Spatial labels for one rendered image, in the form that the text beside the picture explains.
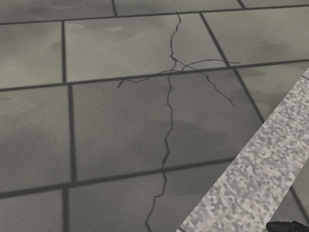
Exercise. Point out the robot right hand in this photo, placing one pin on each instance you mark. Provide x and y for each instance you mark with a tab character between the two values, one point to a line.
286	226

